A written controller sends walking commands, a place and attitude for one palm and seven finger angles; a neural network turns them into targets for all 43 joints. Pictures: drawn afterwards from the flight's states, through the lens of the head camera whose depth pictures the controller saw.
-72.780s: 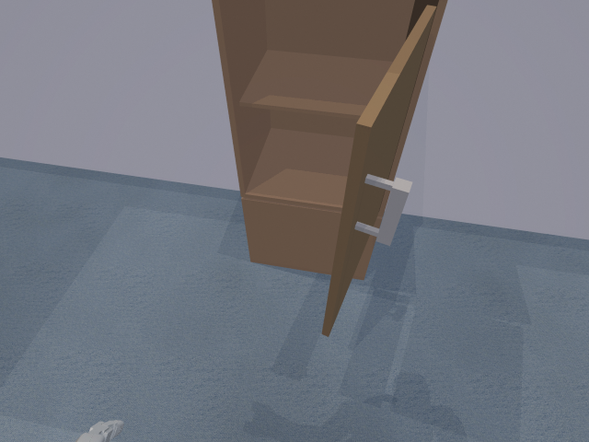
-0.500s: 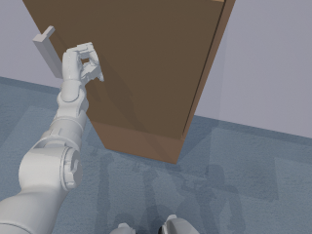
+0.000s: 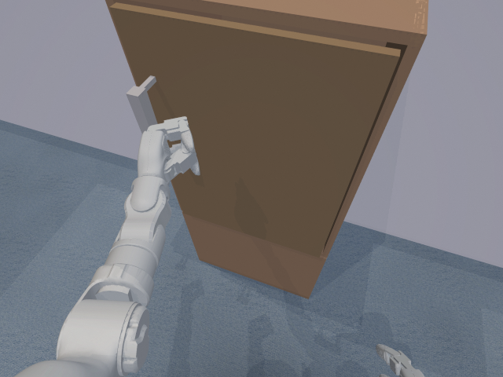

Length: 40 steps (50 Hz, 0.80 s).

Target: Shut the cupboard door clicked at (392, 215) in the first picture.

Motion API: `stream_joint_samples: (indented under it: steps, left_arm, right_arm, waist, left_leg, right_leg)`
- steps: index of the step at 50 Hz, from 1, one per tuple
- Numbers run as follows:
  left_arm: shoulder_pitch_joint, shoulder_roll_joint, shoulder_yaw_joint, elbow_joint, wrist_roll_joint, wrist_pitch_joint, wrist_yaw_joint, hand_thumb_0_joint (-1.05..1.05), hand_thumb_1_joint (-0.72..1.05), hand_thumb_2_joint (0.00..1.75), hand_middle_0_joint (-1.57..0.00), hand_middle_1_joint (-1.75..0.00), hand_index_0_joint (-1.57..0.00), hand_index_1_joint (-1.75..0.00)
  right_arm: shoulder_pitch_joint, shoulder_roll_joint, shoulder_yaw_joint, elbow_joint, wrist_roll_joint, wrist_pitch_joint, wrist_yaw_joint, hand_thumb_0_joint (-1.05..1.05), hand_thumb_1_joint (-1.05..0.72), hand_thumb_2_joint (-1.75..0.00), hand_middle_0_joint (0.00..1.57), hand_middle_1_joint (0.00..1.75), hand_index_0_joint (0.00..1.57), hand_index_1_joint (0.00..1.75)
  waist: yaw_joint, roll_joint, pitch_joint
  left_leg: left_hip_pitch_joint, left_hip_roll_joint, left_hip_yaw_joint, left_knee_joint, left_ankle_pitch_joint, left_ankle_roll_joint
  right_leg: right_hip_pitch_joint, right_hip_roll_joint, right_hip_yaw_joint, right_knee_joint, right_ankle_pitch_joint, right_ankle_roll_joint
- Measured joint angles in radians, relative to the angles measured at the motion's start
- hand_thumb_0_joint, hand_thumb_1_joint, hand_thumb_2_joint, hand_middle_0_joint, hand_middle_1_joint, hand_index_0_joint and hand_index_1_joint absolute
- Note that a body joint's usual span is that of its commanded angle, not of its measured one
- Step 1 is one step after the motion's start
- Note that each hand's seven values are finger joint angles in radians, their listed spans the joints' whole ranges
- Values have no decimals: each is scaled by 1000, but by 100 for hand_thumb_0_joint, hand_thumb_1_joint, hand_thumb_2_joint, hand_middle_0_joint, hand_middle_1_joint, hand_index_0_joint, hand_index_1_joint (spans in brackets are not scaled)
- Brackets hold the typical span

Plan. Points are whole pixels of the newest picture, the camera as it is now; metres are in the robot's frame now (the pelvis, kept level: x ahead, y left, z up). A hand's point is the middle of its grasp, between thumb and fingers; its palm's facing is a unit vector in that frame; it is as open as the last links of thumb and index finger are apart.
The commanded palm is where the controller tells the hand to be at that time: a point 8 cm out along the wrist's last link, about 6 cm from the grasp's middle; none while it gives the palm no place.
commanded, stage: draw the hand back to the body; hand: left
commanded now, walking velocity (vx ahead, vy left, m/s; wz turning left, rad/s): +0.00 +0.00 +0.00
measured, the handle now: (152, 112) +0.56 +0.19 +0.10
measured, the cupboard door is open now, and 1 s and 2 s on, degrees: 0 0 0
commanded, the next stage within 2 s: step back with the hand held close in 1.44 s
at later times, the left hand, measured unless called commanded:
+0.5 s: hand (109, 223) +0.29 +0.18 +0.15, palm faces +0.08 -0.98 -0.16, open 3.1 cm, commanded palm +0.25 +0.23 +0.16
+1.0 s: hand out of the picture +0.20 +0.28 +0.18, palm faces +0.40 -0.84 -0.37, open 5.6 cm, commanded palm +0.14 +0.32 +0.21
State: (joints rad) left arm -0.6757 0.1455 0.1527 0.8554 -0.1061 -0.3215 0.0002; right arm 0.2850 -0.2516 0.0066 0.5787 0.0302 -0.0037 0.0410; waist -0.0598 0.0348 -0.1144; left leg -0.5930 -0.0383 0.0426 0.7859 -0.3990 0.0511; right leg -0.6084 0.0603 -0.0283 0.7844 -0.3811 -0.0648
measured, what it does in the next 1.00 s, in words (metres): stands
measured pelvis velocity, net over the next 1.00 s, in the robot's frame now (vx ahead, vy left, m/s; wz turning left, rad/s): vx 0.00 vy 0.02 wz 0.04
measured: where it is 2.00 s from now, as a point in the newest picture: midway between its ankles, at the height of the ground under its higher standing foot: outside the picture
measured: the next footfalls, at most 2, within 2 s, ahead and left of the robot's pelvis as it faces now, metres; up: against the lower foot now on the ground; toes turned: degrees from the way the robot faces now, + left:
none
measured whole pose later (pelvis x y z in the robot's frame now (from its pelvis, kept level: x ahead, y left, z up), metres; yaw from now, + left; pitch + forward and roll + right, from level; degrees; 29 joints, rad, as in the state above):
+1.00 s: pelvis +0.00 +0.02 +0.04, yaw +2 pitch -4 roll -1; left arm 0.41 0.34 0.27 -0.33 -0.09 -0.01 0.07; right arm 0.19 -0.23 0.04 0.61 0.04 0.00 -0.05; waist 0.05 0.08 0.00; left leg -0.10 -0.07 0.00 0.41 -0.24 0.08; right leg -0.09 0.03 -0.04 0.38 -0.22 -0.03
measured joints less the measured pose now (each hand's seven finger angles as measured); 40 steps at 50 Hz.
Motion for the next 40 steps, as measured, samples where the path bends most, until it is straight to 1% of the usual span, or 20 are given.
stream_joint_samples:
  steps: [2, 4, 9, 12, 16, 19, 21, 23, 27, 31, 34, 40]
  left_arm:
    - [71, 6, -8, -78, 0, 5, -14, 2, 90, 90, -130, -150, -129, -150]
    - [141, 14, -19, -156, -7, 29, -32, 2, 90, 90, -130, -150, -129, -150]
    - [288, 31, -36, -336, -59, 137, -78, 2, 90, 90, -130, -150, -129, -150]
    - [350, 45, -48, -433, -81, 186, -96, 2, 90, 90, -130, -150, -130, -150]
    - [419, 61, -63, -552, -95, 225, -120, 2, 90, 90, -130, -149, -129, -149]
    - [468, 72, -60, -618, -109, 262, -141, 2, 90, 90, -128, -147, -127, -147]
    - [508, 91, -72, -668, -73, 277, -104, 2, 90, 90, -125, -144, -125, -144]
    - [555, 107, -83, -719, -47, 287, -63, 2, 90, 90, -122, -140, -121, -140]
    - [648, 119, -85, -810, -16, 307, -4, 2, 90, 90, -113, -131, -113, -131]
    - [735, 128, -79, -893, 3, 323, 35, 2, 90, 90, -104, -120, -103, -120]
    - [794, 138, -64, -954, 10, 326, 52, 2, 90, 90, -96, -112, -95, -112]
    - [892, 160, -3, -1053, 16, 319, 68, 2, 90, 90, -80, -94, -79, -94]
  right_arm:
    - [14, 2, -1, -5, 5, 8, 2, 1, -91, -89, 20, 30, 20, 30]
    - [27, 2, 0, -5, 13, 20, 1, 1, -91, -89, 20, 30, 20, 30]
    - [33, 2, 10, 1, 35, 42, -22, 1, -90, -89, 20, 30, 20, 30]
    - [15, -1, 17, 0, 44, 35, -41, 1, -90, -90, 20, 30, 20, 30]
    - [-25, -9, 22, -8, 50, 13, -62, 1, -90, -90, 20, 30, 20, 30]
    - [-57, -15, 27, -19, 55, 4, -73, 1, -90, -90, 20, 30, 20, 30]
    - [-84, -11, 28, -21, 49, 6, -83, 1, -91, -90, 20, 30, 20, 30]
    - [-106, -2, 30, -24, 45, 13, -93, 1, -91, -90, 20, 30, 20, 30]
    - [-128, 12, 42, -29, 37, 26, -105, 1, -90, -90, 20, 30, 20, 30]
    - [-129, 18, 53, -20, 28, 27, -109, 1, -90, -90, 20, 30, 20, 30]
    - [-123, 20, 59, -6, 21, 24, -109, 1, -90, -90, 20, 30, 20, 30]
    - [-110, 28, 62, 20, 11, 24, -104, 1, -90, -90, 20, 30, 20, 30]
  waist:
    - [12, 6, -4]
    - [24, 12, -3]
    - [49, 16, 17]
    - [57, 13, 35]
    - [64, 11, 52]
    - [69, 16, 52]
    - [68, 17, 61]
    - [68, 16, 68]
    - [75, 16, 91]
    - [88, 23, 109]
    - [97, 34, 114]
    - [107, 45, 116]
  left_leg:
    - [24, 0, 5, -11, -1, 1]
    - [53, -1, 7, -24, 0, 2]
    - [133, -3, -3, -68, 16, 3]
    - [171, -4, -13, -90, 31, 3]
    - [209, -8, -23, -114, 50, 4]
    - [236, -11, -24, -133, 62, 6]
    - [265, -14, -24, -157, 74, 7]
    - [292, -16, -26, -187, 91, 9]
    - [348, -18, -31, -243, 119, 10]
    - [401, -23, -36, -294, 141, 14]
    - [435, -28, -38, -327, 154, 19]
    - [478, -35, -39, -371, 168, 24]
  right_leg:
    - [20, 0, 7, -6, -2, 2]
    - [48, 0, 9, -17, -2, 3]
    - [134, 0, 3, -67, 15, 5]
    - [178, -2, -6, -97, 29, 4]
    - [222, -5, -14, -127, 48, 5]
    - [250, -8, -15, -147, 60, 7]
    - [278, -11, -13, -168, 70, 11]
    - [306, -13, -13, -198, 85, 13]
    - [366, -14, -15, -260, 116, 16]
    - [423, -17, -17, -315, 139, 20]
    - [457, -22, -16, -348, 151, 24]
    - [497, -28, -14, -386, 161, 31]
